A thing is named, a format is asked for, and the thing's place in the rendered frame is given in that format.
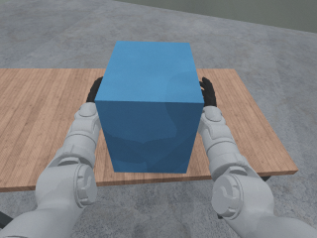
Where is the left robot forearm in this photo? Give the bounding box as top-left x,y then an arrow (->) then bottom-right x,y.
35,102 -> 102,205

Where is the robot left upper arm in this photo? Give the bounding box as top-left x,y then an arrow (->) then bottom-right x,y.
0,163 -> 98,238

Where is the robot right upper arm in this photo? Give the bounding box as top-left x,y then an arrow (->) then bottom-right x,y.
211,173 -> 317,238

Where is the right robot forearm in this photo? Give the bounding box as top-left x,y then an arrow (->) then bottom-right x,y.
197,105 -> 262,181

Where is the robot right hand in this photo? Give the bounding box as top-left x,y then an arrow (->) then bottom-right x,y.
199,76 -> 217,107

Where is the carton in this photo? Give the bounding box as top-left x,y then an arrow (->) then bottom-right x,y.
94,41 -> 205,174

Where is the table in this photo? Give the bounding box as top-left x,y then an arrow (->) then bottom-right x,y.
0,68 -> 299,229

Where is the robot left hand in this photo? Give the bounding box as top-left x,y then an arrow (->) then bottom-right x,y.
86,76 -> 103,103

